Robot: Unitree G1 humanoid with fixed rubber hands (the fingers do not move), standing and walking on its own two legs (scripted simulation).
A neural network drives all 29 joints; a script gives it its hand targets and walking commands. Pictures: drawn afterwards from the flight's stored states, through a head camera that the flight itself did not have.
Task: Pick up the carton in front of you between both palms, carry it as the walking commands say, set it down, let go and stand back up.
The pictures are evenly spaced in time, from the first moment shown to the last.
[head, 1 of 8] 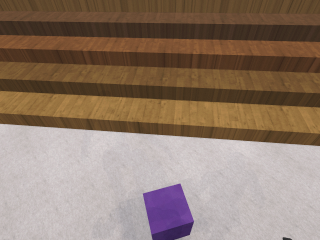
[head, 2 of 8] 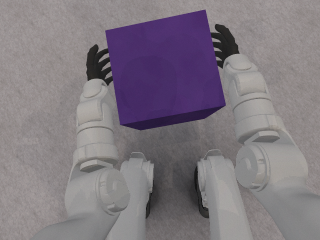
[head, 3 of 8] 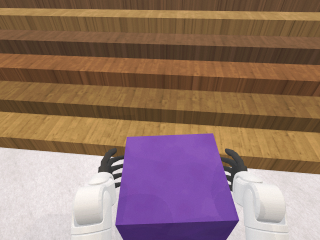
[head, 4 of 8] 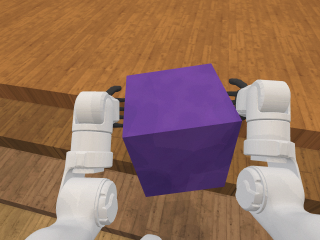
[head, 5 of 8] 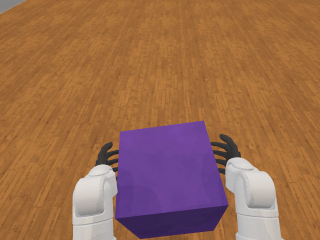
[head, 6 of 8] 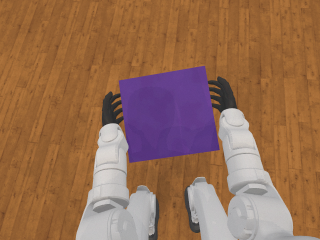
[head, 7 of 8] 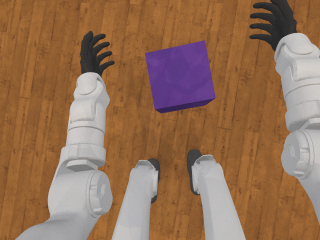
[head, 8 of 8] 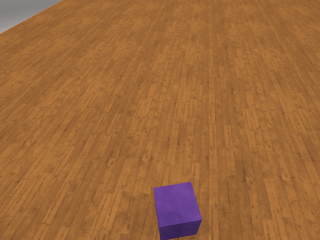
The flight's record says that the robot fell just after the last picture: no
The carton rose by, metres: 1.89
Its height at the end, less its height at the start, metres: +1.14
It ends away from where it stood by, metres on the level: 4.62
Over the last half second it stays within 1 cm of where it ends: yes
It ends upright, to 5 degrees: yes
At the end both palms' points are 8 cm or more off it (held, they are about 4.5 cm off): yes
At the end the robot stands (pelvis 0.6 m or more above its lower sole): yes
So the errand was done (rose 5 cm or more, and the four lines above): yes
